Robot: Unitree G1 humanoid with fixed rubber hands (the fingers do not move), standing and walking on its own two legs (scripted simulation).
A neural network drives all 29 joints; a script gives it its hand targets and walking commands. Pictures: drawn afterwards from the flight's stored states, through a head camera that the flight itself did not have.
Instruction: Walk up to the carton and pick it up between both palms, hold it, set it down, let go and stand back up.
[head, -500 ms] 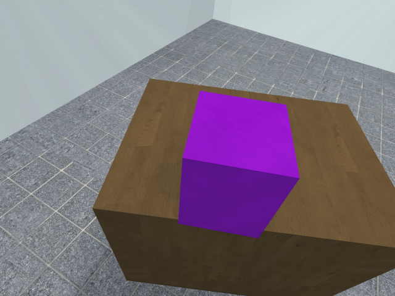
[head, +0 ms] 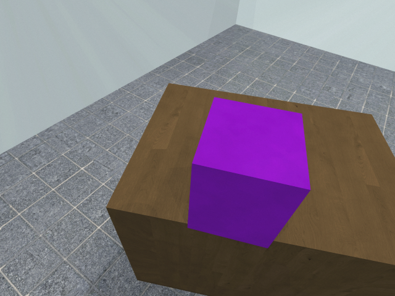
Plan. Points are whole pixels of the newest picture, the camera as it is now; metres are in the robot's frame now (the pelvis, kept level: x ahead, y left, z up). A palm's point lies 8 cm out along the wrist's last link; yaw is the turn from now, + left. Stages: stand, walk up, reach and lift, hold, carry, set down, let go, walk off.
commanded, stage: walk up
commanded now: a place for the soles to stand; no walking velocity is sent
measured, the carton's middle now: (241, 173) +0.40 -0.09 +0.03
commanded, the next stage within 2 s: reach and lift in 0.12 s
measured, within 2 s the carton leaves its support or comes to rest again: neither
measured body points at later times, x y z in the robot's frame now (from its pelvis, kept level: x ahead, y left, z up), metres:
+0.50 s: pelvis -0.06 -0.02 -0.01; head -0.03 +0.01 +0.44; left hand +0.17 +0.19 -0.11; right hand +0.09 -0.27 -0.10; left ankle +0.01 +0.13 -0.72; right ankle -0.06 -0.08 -0.72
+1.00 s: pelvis -0.09 -0.01 +0.00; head -0.05 +0.03 +0.45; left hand +0.11 +0.22 -0.10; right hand +0.09 -0.22 -0.08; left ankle +0.00 +0.13 -0.72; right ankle -0.06 -0.08 -0.72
